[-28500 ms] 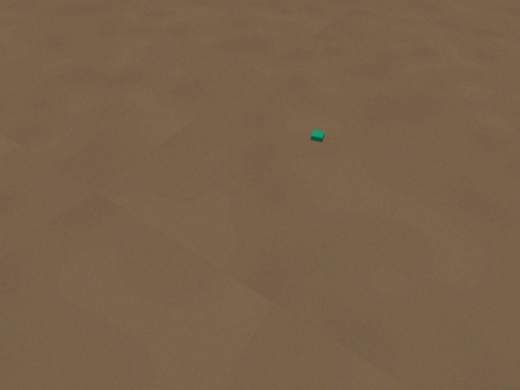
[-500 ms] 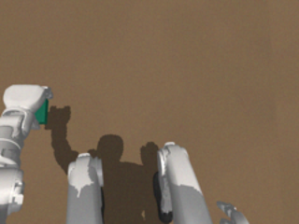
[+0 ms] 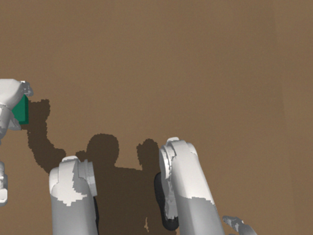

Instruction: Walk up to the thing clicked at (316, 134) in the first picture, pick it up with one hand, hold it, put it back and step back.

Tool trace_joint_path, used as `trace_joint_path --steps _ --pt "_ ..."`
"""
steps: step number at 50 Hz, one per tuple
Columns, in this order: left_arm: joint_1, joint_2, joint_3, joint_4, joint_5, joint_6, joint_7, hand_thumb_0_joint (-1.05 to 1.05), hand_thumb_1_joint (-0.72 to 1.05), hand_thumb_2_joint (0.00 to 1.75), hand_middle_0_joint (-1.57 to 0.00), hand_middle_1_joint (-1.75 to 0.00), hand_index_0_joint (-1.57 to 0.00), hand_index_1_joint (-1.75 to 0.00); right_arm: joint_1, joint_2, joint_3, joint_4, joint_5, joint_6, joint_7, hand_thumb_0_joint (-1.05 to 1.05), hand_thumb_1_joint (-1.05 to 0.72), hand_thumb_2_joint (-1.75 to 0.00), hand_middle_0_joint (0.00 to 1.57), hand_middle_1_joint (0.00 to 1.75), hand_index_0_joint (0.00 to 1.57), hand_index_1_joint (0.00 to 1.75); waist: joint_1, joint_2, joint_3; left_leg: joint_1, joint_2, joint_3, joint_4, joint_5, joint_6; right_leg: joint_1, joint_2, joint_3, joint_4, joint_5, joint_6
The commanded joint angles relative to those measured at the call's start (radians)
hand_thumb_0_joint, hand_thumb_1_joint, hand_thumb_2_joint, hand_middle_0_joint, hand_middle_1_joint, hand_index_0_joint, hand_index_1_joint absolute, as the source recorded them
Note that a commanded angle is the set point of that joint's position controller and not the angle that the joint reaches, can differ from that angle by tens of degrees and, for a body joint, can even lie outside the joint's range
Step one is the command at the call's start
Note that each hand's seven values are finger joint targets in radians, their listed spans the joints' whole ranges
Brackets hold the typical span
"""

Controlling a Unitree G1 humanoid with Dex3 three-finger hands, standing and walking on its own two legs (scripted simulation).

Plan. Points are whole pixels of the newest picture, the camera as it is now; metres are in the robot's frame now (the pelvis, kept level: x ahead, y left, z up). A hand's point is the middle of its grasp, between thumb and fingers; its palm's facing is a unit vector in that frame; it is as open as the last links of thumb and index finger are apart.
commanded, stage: crouch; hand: left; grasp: from above
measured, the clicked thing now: (9, 110) +0.47 +0.30 -0.19
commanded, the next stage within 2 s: lower in 0.34 s
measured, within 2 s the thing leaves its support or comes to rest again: neither
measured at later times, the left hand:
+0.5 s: hand (12, 110) +0.47 +0.30 -0.20, palm faces -0.47 -0.02 -0.88, open 10.0 cm
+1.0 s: hand (22, 114) +0.47 +0.30 -0.26, palm faces -0.46 -0.05 -0.88, open 9.9 cm
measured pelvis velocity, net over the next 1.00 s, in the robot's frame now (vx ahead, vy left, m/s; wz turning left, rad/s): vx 0.01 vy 0.01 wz -0.07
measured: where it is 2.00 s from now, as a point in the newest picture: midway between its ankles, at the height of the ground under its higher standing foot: (130, 222)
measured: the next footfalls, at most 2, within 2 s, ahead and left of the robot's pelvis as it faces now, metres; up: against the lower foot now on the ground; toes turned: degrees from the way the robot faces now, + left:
none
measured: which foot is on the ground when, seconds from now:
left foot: down 0.00-1.00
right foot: down 0.00-1.00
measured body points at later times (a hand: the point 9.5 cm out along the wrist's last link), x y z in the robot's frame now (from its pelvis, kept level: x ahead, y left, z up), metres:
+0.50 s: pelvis +0.00 +0.01 -0.03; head +0.24 +0.09 +0.34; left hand +0.49 +0.30 -0.15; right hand +0.05 -0.27 -0.13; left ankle +0.08 +0.13 -0.33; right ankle +0.11 -0.15 -0.33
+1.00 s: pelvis +0.01 +0.01 -0.06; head +0.27 +0.10 +0.30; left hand +0.49 +0.30 -0.21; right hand +0.04 -0.27 -0.14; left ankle +0.08 +0.13 -0.33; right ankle +0.11 -0.15 -0.33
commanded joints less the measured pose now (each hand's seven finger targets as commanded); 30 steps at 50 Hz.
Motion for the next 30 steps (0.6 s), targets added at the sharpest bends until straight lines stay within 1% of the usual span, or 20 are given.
trace_joint_path --steps 1,2,4,6,9,10,11,12,15,16,19,20,21,23,24,25,26,27,28,30 --pt "-0.361 0.278 0.041 -0.146 -0.009 -0.013 0.042 0.00 0.86 0.59 -1.14 -0.54 -1.17 -0.51 0.188 -0.238 -0.072 -0.023 -0.006 -0.007 -0.007 0.00 -0.90 -0.90 0.20 0.30 0.20 0.30 -0.004 0.280 -0.686 0.509 -0.011 0.121 -0.242 0.155 0.042 0.308 0.031 -0.124 -0.197 0.154 -0.099" --pt "-0.336 0.276 0.040 -0.113 -0.006 -0.012 0.043 0.00 0.85 0.59 -1.14 -0.54 -1.17 -0.51 0.187 -0.240 -0.067 -0.022 -0.010 -0.007 -0.006 0.00 -0.91 -0.90 0.20 0.30 0.20 0.30 -0.008 0.266 -0.665 0.498 -0.012 0.121 -0.234 0.151 0.043 0.304 0.031 -0.126 -0.191 0.151 -0.097" --pt "-0.355 0.289 0.036 -0.116 -0.006 -0.021 0.045 0.00 0.84 0.57 -1.13 -0.52 -1.16 -0.49 0.180 -0.248 -0.063 -0.015 -0.007 -0.005 -0.008 0.00 -0.91 -0.90 0.20 0.30 0.20 0.30 -0.006 0.260 -0.661 0.484 -0.011 0.113 -0.227 0.134 0.044 0.278 0.034 -0.132 -0.180 0.138 -0.098" --pt "-0.363 0.282 0.033 -0.115 -0.006 -0.027 0.047 0.00 0.84 0.55 -1.12 -0.53 -1.15 -0.49 0.182 -0.248 -0.059 -0.015 -0.012 -0.007 -0.007 0.00 -0.91 -0.90 0.20 0.30 0.20 0.30 -0.019 0.288 -0.654 0.493 -0.008 0.102 -0.223 0.132 0.037 0.252 0.032 -0.140 -0.159 0.137 -0.100" --pt "-0.378 0.301 0.042 -0.125 0.008 -0.031 0.061 0.00 0.82 0.56 -1.11 -0.52 -1.14 -0.49 0.193 -0.251 -0.055 -0.010 -0.014 -0.005 -0.006 0.00 -0.91 -0.90 0.20 0.30 0.20 0.30 -0.014 0.302 -0.669 0.497 -0.010 0.102 -0.209 0.146 0.036 0.252 0.033 -0.144 -0.146 0.151 -0.100" --pt "-0.376 0.311 0.047 -0.116 0.011 -0.029 0.067 0.00 0.82 0.55 -1.12 -0.50 -1.14 -0.47 0.187 -0.253 -0.052 -0.007 -0.013 -0.004 -0.006 0.00 -0.91 -0.90 0.20 0.30 0.20 0.30 -0.004 0.296 -0.679 0.499 -0.011 0.103 -0.208 0.148 0.038 0.242 0.036 -0.144 -0.144 0.154 -0.101" --pt "-0.375 0.306 0.042 -0.102 0.015 -0.030 0.071 0.00 0.83 0.56 -1.12 -0.51 -1.15 -0.48 0.191 -0.251 -0.049 -0.009 -0.017 -0.005 -0.003 0.00 -0.91 -0.90 0.20 0.30 0.20 0.30 -0.020 0.306 -0.671 0.487 -0.011 0.106 -0.194 0.151 0.037 0.249 0.037 -0.144 -0.137 0.157 -0.100" --pt "-0.366 0.289 0.038 -0.093 0.013 -0.030 0.072 0.00 0.83 0.55 -1.11 -0.52 -1.15 -0.49 0.194 -0.251 -0.048 -0.006 -0.016 -0.006 -0.004 0.00 -0.91 -0.90 0.20 0.30 0.20 0.30 -0.016 0.294 -0.662 0.483 -0.011 0.105 -0.193 0.155 0.038 0.239 0.036 -0.144 -0.134 0.164 -0.100" --pt "-0.380 0.301 0.035 -0.086 0.021 -0.026 0.073 0.00 0.83 0.55 -1.13 -0.51 -1.15 -0.48 0.197 -0.252 -0.044 -0.004 -0.018 -0.007 -0.003 0.00 -0.91 -0.90 0.20 0.30 0.20 0.30 -0.029 0.286 -0.649 0.468 -0.010 0.104 -0.179 0.157 0.043 0.237 0.039 -0.148 -0.133 0.168 -0.098" --pt "-0.372 0.305 0.041 -0.076 0.021 -0.022 0.076 0.00 0.83 0.56 -1.13 -0.51 -1.16 -0.48 0.191 -0.254 -0.043 -0.003 -0.017 -0.007 -0.004 0.00 -0.91 -0.90 0.20 0.30 0.20 0.30 -0.020 0.292 -0.632 0.470 -0.011 0.104 -0.181 0.158 0.041 0.221 0.036 -0.145 -0.130 0.169 -0.099" --pt "-0.387 0.299 0.038 -0.103 0.025 -0.022 0.078 0.00 0.84 0.58 -1.14 -0.51 -1.17 -0.49 0.192 -0.264 -0.044 -0.008 -0.020 -0.006 -0.002 0.00 -0.91 -0.90 0.20 0.30 0.20 0.30 -0.023 0.350 -0.665 0.522 -0.006 0.086 -0.189 0.181 0.028 0.192 0.032 -0.155 -0.102 0.187 -0.100" --pt "-0.354 0.280 0.026 -0.071 0.026 -0.017 0.077 0.00 0.84 0.56 -1.14 -0.51 -1.17 -0.48 0.195 -0.260 -0.042 -0.009 -0.018 -0.007 -0.001 0.00 -0.91 -0.90 0.20 0.30 0.20 0.30 -0.024 0.342 -0.649 0.529 -0.005 0.083 -0.184 0.194 0.027 0.188 0.032 -0.156 -0.098 0.195 -0.101" --pt "-0.375 0.282 0.027 -0.084 0.023 -0.019 0.076 0.00 0.86 0.56 -1.14 -0.52 -1.17 -0.49 0.194 -0.261 -0.042 -0.010 -0.020 -0.007 0.002 0.00 -0.91 -0.90 0.20 0.30 0.20 0.30 -0.037 0.341 -0.646 0.510 -0.006 0.081 -0.182 0.191 0.027 0.188 0.031 -0.158 -0.095 0.194 -0.100" --pt "-0.364 0.294 0.032 -0.085 0.025 -0.016 0.074 0.00 0.83 0.60 -1.17 -0.49 -1.18 -0.48 0.192 -0.260 -0.043 -0.008 -0.017 -0.004 0.002 0.00 -0.91 -0.90 0.20 0.30 0.20 0.30 -0.019 0.330 -0.652 0.506 -0.008 0.087 -0.177 0.196 0.030 0.199 0.035 -0.155 -0.099 0.200 -0.101" --pt "-0.343 0.284 0.034 -0.055 0.025 -0.012 0.074 0.00 0.85 0.61 -1.19 -0.49 -1.20 -0.48 0.204 -0.261 -0.038 -0.014 -0.022 -0.005 0.006 0.00 -0.91 -0.90 0.20 0.30 0.20 0.30 -0.037 0.331 -0.632 0.508 -0.007 0.083 -0.169 0.213 0.027 0.197 0.028 -0.155 -0.092 0.210 -0.096" --pt "-0.394 0.290 0.034 -0.089 0.018 -0.019 0.075 0.00 0.86 0.58 -1.18 -0.50 -1.20 -0.48 0.200 -0.264 -0.039 -0.013 -0.023 -0.006 0.006 0.00 -0.91 -0.90 0.20 0.30 0.20 0.30 -0.041 0.337 -0.654 0.506 -0.005 0.076 -0.170 0.215 0.026 0.196 0.031 -0.158 -0.083 0.215 -0.098" --pt "-0.360 0.269 0.020 -0.016 0.022 -0.017 0.073 0.00 0.85 0.61 -1.18 -0.50 -1.19 -0.49 0.196 -0.263 -0.033 -0.012 -0.027 -0.008 0.009 0.00 -0.91 -0.90 0.20 0.30 0.20 0.30 -0.053 0.315 -0.608 0.484 -0.005 0.073 -0.164 0.201 0.028 0.181 0.032 -0.161 -0.081 0.205 -0.098" --pt "-0.365 0.266 0.019 0.001 0.019 -0.018 0.073 0.00 0.86 0.57 -1.18 -0.50 -1.20 -0.48 0.192 -0.264 -0.030 -0.013 -0.027 -0.009 0.010 0.00 -0.91 -0.90 0.20 0.30 0.20 0.30 -0.060 0.292 -0.568 0.452 -0.005 0.074 -0.156 0.181 0.033 0.170 0.033 -0.161 -0.087 0.192 -0.096" --pt "-0.374 0.266 0.018 -0.015 0.019 -0.026 0.072 0.00 0.84 0.56 -1.17 -0.48 -1.18 -0.46 0.193 -0.262 -0.024 -0.016 -0.030 -0.009 0.011 0.00 -0.91 -0.90 0.20 0.30 0.20 0.30 -0.068 0.287 -0.574 0.443 -0.008 0.074 -0.155 0.179 0.035 0.188 0.035 -0.164 -0.092 0.190 -0.094" --pt "-0.362 0.312 0.027 0.015 0.033 -0.036 0.078 0.00 0.84 0.55 -1.17 -0.47 -1.19 -0.45 0.180 -0.267 -0.015 -0.015 -0.033 -0.010 0.010 0.00 -0.91 -0.90 0.20 0.30 0.20 0.30 -0.054 0.271 -0.569 0.407 -0.011 0.084 -0.133 0.158 0.044 0.201 0.042 -0.161 -0.096 0.175 -0.093"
